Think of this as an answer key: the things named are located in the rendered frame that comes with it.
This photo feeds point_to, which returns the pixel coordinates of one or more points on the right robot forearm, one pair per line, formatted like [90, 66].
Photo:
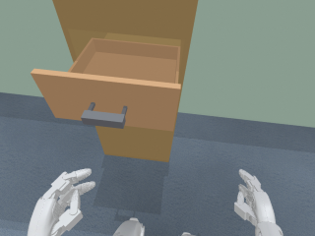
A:
[266, 228]

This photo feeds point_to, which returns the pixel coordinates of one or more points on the robot left hand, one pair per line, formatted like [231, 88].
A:
[48, 210]

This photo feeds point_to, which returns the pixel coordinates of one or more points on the handle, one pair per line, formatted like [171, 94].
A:
[104, 119]

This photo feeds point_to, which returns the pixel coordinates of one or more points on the robot left shin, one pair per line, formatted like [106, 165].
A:
[134, 218]

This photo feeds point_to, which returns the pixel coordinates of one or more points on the left robot thigh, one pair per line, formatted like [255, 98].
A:
[130, 228]

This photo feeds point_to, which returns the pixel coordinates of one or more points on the cabinet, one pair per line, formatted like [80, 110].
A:
[164, 22]

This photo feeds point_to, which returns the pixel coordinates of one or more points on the drawer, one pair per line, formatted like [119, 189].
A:
[113, 74]

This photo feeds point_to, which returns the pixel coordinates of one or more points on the robot right hand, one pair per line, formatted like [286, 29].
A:
[258, 207]

